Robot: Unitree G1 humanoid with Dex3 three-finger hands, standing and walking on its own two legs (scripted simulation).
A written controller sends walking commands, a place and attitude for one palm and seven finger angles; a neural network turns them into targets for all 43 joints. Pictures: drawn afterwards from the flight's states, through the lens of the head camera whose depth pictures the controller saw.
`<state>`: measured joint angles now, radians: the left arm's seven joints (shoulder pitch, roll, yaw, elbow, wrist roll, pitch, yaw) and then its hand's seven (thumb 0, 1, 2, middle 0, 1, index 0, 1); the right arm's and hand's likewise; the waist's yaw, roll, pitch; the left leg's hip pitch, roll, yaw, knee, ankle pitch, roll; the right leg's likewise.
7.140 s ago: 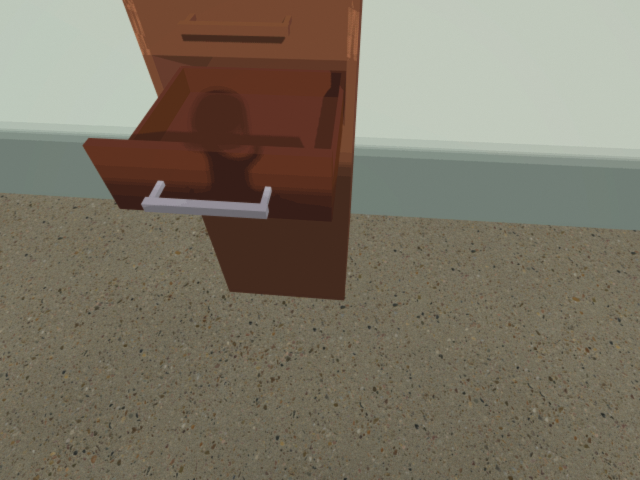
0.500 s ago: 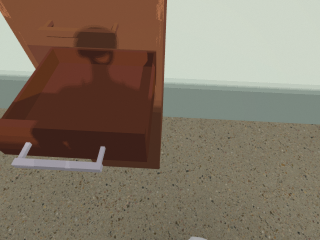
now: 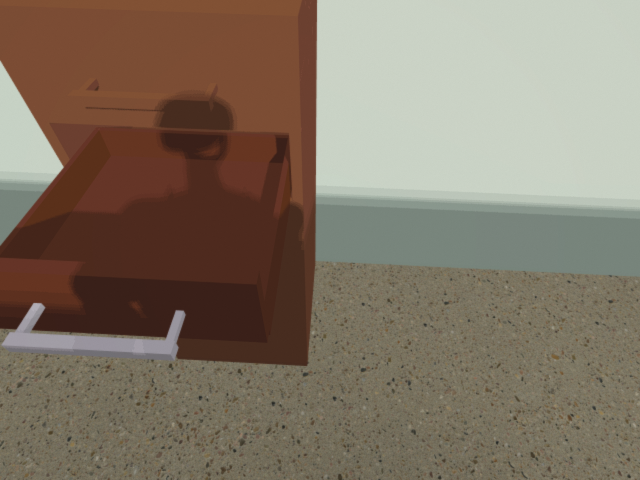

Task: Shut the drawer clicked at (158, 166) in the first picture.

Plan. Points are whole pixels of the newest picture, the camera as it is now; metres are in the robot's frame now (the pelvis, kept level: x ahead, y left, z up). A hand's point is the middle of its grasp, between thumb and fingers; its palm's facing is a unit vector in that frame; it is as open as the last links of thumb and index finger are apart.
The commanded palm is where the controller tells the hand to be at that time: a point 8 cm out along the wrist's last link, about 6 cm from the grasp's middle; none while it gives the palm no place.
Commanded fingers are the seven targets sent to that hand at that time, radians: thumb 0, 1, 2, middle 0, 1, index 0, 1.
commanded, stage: come to a stop and stand still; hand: left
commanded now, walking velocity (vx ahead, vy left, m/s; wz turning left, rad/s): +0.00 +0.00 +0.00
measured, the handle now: (99, 331) +0.27 +0.29 +0.05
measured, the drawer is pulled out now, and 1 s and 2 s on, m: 0.30 0.30 0.30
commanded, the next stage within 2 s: look again from close up in 0.90 s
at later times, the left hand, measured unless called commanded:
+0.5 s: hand out of the picture -0.05 +0.10 -0.17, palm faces +0.07 -0.99 -0.14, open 7.4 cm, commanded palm none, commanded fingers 0.00 0.90 0.90 -0.20 -0.30 -0.20 -0.30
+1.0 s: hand out of the picture -0.03 +0.10 -0.18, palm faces +0.09 -0.98 -0.18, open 7.4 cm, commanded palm none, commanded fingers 0.00 0.90 0.90 -0.20 -0.30 -0.20 -0.30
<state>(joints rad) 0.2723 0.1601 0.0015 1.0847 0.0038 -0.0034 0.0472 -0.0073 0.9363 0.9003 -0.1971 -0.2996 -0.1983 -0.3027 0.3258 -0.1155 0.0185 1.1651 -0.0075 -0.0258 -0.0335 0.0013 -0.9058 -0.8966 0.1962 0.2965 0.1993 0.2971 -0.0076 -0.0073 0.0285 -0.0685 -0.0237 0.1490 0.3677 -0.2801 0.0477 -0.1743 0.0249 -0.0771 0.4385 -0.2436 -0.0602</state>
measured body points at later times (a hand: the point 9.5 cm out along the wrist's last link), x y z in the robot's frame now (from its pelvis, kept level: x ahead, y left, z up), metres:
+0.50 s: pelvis -0.01 -0.04 +0.00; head +0.00 -0.04 +0.45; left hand -0.05 +0.15 -0.16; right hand -0.03 -0.24 -0.17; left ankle -0.05 +0.08 -0.74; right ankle +0.00 -0.08 -0.74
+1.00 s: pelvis +0.00 -0.06 +0.00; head +0.01 -0.06 +0.45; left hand -0.03 +0.15 -0.16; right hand -0.06 -0.26 -0.16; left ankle -0.05 +0.08 -0.74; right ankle +0.00 -0.08 -0.74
